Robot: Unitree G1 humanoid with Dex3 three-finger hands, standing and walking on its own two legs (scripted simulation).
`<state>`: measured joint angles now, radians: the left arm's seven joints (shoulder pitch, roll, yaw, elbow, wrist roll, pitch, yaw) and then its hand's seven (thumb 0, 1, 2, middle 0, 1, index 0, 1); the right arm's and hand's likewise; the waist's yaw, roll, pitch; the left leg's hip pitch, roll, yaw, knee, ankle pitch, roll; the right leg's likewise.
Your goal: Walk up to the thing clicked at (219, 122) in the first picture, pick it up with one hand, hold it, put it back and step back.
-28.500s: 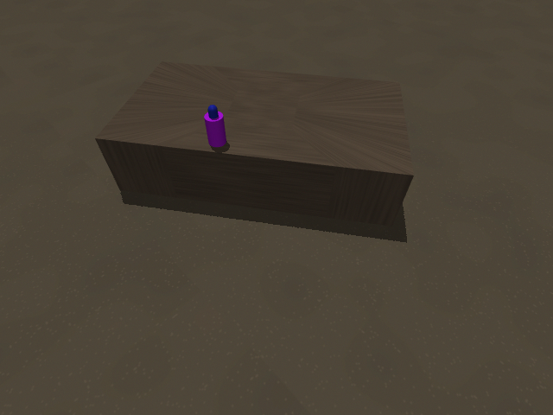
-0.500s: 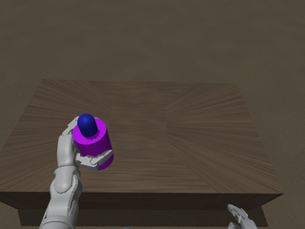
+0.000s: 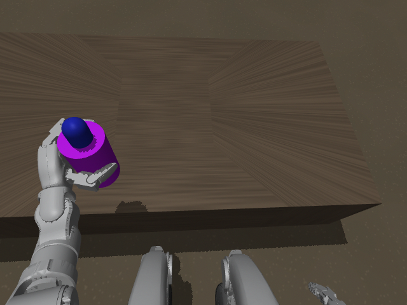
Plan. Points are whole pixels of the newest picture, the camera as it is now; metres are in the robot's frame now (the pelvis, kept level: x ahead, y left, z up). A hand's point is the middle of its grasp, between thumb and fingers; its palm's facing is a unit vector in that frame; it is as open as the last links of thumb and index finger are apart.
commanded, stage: crouch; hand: left
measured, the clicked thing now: (88, 150) +0.40 +0.22 +0.01
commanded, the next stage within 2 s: lower in 0.76 s
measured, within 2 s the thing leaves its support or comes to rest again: rests again in 1.90 s
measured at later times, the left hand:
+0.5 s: hand (96, 163) +0.42 +0.24 -0.08, palm faces +0.24 -0.97 -0.02, open 10.7 cm
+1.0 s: hand (100, 168) +0.43 +0.24 -0.12, palm faces +0.25 -0.97 -0.02, open 10.7 cm
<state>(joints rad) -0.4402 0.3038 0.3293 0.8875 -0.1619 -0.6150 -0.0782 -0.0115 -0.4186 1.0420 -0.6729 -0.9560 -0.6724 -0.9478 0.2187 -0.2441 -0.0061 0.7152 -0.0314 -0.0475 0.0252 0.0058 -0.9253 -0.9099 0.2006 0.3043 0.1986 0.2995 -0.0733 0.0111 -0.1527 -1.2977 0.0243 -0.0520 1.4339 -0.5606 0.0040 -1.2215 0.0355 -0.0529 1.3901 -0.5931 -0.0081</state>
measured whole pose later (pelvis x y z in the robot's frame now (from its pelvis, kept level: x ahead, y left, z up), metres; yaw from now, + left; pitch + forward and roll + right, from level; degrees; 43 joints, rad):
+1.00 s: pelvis -0.02 +0.00 -0.10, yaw -3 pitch +33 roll -6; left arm -0.58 0.39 0.43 0.94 -0.13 -0.58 -0.10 -0.01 -0.44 1.07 -0.67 -0.97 -0.67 -0.96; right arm 0.15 -0.24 0.02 0.71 -0.04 -0.02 0.03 0.00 -0.95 -0.92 0.20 0.30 0.20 0.30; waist -0.10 0.01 -0.19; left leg -1.74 0.03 -0.07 1.79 -0.63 0.01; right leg -1.65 0.04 -0.07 1.74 -0.67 0.00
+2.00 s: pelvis -0.04 +0.00 -0.18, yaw -4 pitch +34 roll -5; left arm -0.63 0.44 0.49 0.95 -0.13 -0.57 -0.16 -0.01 -0.44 1.07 -0.68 -0.97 -0.67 -0.96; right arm 0.13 -0.26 0.04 0.70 -0.05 -0.01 0.02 0.00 -0.94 -0.91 0.20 0.30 0.20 0.30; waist -0.11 0.00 -0.17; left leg -2.01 0.03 -0.08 2.06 -0.65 0.00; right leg -1.93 0.04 -0.08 2.03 -0.70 -0.01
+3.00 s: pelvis -0.04 +0.00 -0.16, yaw -3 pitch +33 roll -5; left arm -0.62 0.56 0.58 0.84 -0.20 -0.44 -0.27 -0.01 -0.61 0.01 -0.09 -0.05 -0.10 -0.03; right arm 0.13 -0.27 0.04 0.66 0.01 0.03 -0.02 0.00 -0.92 -0.90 0.20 0.31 0.20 0.30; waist -0.08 0.01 -0.17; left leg -1.92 0.03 -0.08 1.99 -0.65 0.00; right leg -1.84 0.05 -0.08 1.95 -0.69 -0.01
